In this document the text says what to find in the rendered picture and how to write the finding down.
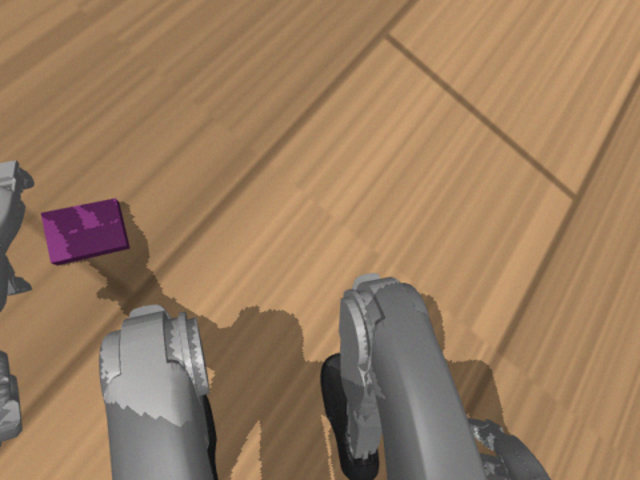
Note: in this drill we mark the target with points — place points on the small box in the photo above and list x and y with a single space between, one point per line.
84 231

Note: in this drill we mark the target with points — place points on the right robot hand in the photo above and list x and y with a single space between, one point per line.
514 460

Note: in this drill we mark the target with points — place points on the left robot foot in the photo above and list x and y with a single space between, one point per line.
212 435

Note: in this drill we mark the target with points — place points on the left robot arm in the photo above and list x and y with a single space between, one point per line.
10 411

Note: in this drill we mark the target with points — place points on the right robot foot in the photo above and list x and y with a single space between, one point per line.
335 403

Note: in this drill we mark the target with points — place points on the left robot hand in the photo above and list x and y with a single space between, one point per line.
13 180

